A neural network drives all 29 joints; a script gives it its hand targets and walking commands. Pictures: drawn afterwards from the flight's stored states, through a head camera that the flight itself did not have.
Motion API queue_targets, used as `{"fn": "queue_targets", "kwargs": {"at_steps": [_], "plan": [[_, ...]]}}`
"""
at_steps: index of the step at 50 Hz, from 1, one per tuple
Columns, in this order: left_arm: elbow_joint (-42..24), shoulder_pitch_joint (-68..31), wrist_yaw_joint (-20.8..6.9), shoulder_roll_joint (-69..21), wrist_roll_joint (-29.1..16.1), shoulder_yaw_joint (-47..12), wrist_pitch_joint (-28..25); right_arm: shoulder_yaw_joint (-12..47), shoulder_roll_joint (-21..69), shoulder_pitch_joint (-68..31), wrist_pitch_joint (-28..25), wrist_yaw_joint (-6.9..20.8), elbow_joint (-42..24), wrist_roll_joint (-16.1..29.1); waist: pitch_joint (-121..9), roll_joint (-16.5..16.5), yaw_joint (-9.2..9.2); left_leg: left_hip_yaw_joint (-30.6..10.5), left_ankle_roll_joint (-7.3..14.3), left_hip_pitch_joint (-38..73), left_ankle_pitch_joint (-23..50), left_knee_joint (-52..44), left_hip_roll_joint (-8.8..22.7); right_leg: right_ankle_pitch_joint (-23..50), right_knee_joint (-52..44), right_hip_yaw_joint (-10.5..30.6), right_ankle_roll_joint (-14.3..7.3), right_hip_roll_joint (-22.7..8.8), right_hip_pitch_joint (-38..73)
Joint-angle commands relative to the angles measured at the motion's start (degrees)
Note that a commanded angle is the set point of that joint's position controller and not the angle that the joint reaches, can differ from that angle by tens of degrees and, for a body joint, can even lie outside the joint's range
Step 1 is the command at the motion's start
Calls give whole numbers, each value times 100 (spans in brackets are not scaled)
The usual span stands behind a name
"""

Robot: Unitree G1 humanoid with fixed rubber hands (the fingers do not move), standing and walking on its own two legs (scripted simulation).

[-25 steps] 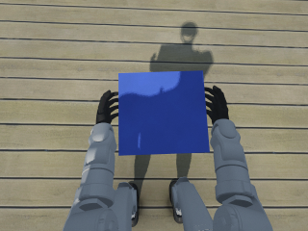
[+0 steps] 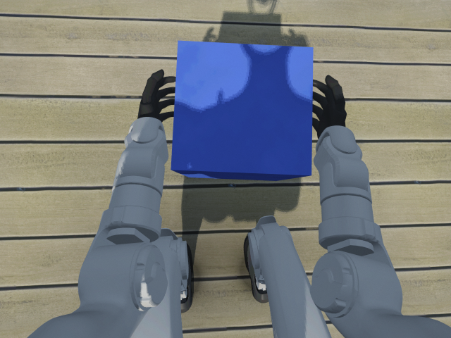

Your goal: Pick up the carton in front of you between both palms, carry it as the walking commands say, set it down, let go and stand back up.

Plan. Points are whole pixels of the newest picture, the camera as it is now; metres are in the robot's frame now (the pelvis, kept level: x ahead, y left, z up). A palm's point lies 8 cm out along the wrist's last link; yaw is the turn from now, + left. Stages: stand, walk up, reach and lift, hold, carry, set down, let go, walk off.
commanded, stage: set down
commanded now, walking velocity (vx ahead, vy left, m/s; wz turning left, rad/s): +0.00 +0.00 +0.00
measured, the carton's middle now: (237, 126) +0.48 -0.06 -0.17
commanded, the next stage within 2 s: none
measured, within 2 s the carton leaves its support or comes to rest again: rests again in 1.30 s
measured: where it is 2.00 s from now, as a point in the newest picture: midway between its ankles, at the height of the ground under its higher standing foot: (221, 283)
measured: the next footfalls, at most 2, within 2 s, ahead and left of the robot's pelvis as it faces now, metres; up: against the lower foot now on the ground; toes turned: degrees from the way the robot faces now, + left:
none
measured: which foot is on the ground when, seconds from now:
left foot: down 0.00-1.00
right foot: down 0.00-1.00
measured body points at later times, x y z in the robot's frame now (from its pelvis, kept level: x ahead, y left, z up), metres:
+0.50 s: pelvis -0.02 +0.00 -0.10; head +0.32 +0.01 +0.19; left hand +0.54 +0.07 -0.26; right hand +0.47 -0.23 -0.23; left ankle +0.09 +0.11 -0.50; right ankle +0.08 -0.14 -0.50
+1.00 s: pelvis -0.02 -0.01 -0.15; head +0.34 +0.00 +0.11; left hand +0.55 +0.06 -0.34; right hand +0.48 -0.24 -0.31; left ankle +0.09 +0.11 -0.50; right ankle +0.08 -0.14 -0.50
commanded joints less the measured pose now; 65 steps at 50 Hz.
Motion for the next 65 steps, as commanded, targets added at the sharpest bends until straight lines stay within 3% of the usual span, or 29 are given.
{"fn": "queue_targets", "kwargs": {"at_steps": [1,4,6,8,9,13,14,16,18,21,22,27,29,30,31,33,34,40,42,43,45,47,48,52,53,56,57,58,65], "plan": [[-283,-3533,-988,-5363,-733,-2890,-209,3311,4764,-3658,-28,1304,-9,831,-5936,388,-226,152,-199,3262,1534,-389,-860,2095,-447,-506,38,791,2617],[42,-3630,-979,-5143,-676,-2681,-84,3084,4687,-3615,120,1280,479,683,-5577,392,-415,127,-214,3383,1171,-379,-846,1608,-316,-706,82,836,2065],[149,-3608,-964,-5086,-625,-2732,-141,2925,4796,-3662,66,1283,590,684,-5411,593,-117,140,-204,3076,1265,-280,-805,1682,-146,-603,35,807,1913],[390,-3610,-967,-4936,-496,-2547,-148,2664,4569,-3542,55,1276,703,458,-4993,607,-419,129,-220,2840,1352,-77,-832,1820,-99,-622,57,818,1530],[571,-3691,-959,-4919,-462,-2401,-142,2639,4403,-3888,-2,1286,452,584,-5254,710,-208,172,-174,2929,1165,-15,-784,1556,129,-678,75,791,1280],[193,-4344,-913,-4975,-849,-2739,-245,2776,3910,-4822,-142,1307,-90,766,-5781,598,-623,55,-188,3033,1631,434,-790,1994,445,-808,89,732,1323],[367,-4339,-885,-4683,-854,-2752,-202,2914,4162,-4466,-61,1274,372,950,-5830,715,-309,183,-212,3087,1487,539,-804,1815,504,-752,94,711,1197],[430,-4471,-861,-4792,-873,-2748,-177,2628,4099,-4608,-68,1277,337,808,-5786,674,-677,107,-200,2855,1264,609,-787,1751,575,-810,63,716,1243],[521,-4505,-895,-4629,-753,-2610,-168,2672,4105,-4695,-12,1286,470,812,-5553,777,-433,213,-221,2579,1409,779,-785,1803,688,-731,94,702,1110],[574,-4803,-893,-4425,-906,-2799,-205,2637,4080,-4840,-58,1292,282,952,-5966,771,-707,148,-167,2777,1501,1101,-726,2042,911,-778,134,693,1263],[526,-4818,-912,-4419,-893,-2718,-219,2611,3949,-5085,-24,1296,511,963,-5524,792,-434,167,-170,2488,1367,1058,-741,1750,961,-817,131,648,886],[891,-5198,-976,-4167,-1004,-2663,-229,2510,3890,-5415,-58,1277,516,1026,-5229,968,-534,180,-153,2285,1202,1473,-634,1502,1244,-770,69,556,686],[927,-5207,-1020,-3921,-937,-2626,-276,2663,3949,-5294,-20,1263,547,1007,-5156,464,-445,284,-96,2037,1346,1624,-624,1849,1303,-722,171,558,1121],[747,-5594,-1001,-3896,-1266,-3034,-336,2584,3737,-5612,-94,1250,616,1096,-5292,726,-776,152,-92,2062,1204,1674,-580,1913,1495,-803,91,550,1096],[833,-5643,-1028,-4037,-1281,-2951,-332,2668,3687,-5534,-182,1236,460,1278,-5275,996,-613,263,-116,2085,1341,1827,-591,1942,1517,-710,52,582,970],[931,-5533,-1024,-4008,-1322,-2973,-398,2996,3667,-5931,-196,1197,356,1320,-5330,733,-549,240,-82,1913,1556,1940,-602,2064,1636,-705,106,540,1001],[1308,-5355,-1024,-4016,-1301,-2847,-334,2886,3640,-5907,-236,1147,364,1384,-5536,648,-855,220,-95,2208,1330,1935,-565,1889,1584,-856,119,576,1316],[550,-6067,-1011,-4041,-1657,-3217,-418,3210,3936,-6191,-234,1174,98,1800,-5840,1080,-510,242,-61,2508,1928,2205,-579,2453,1868,-698,62,580,1213],[741,-5790,-1073,-3887,-1470,-2990,-483,3054,4173,-5850,-129,1235,591,1519,-5259,498,-535,294,-24,1891,1482,2167,-638,2016,1855,-771,121,601,1232],[1016,-5967,-1120,-3386,-1231,-2672,-458,3137,4300,-5969,-130,1242,667,1726,-4416,220,-109,303,103,1471,1364,2159,-543,1887,1795,-656,177,616,848],[1090,-5851,-1169,-3611,-1166,-2551,-506,2974,4227,-6030,-135,1202,865,1645,-4597,477,47,364,111,1221,1249,2222,-508,1825,1893,-514,136,630,1038],[1052,-5593,-1210,-3603,-1197,-2737,-522,2935,4146,-5762,-211,1137,733,1603,-4741,468,-115,340,48,1371,1431,2259,-540,2000,1968,-640,183,649,1195],[1462,-5476,-1234,-3800,-1373,-2745,-477,2855,3760,-5898,-298,1118,749,1487,-4818,600,-595,244,0,1439,1261,2164,-528,1946,2001,-838,142,658,1140],[1420,-5399,-1238,-3989,-1212,-2623,-547,2533,3793,-5558,-326,1247,1076,1333,-4371,841,-356,69,-10,1600,1566,2208,-542,1856,2061,-689,57,616,243],[1321,-5674,-1218,-3847,-1389,-2737,-588,2449,3601,-5553,-329,1193,1293,1267,-4225,837,-745,119,-48,1384,1315,2348,-532,1687,2015,-686,-7,620,327],[1417,-5802,-1170,-3521,-1442,-2724,-624,2373,3474,-5791,-397,1194,1080,1193,-4120,864,-726,62,-12,1464,1286,2293,-523,1662,2053,-676,-5,593,181],[1556,-5639,-1143,-3408,-1220,-2565,-620,2404,3518,-5441,-394,1192,1220,1190,-3757,925,-373,148,-23,1161,1160,2351,-553,1492,2079,-525,-38,560,163],[1591,-5751,-1146,-3371,-1288,-2372,-663,2284,3453,-5661,-367,1195,1282,1120,-3582,639,-605,42,35,906,969,2209,-527,1456,2028,-591,-32,591,172],[2165,-5455,-1137,-2785,-1039,-2123,-635,1881,3304,-5568,-347,1239,1634,934,-2902,320,-422,21,66,693,797,2332,-498,1242,2123,-595,60,541,106]]}}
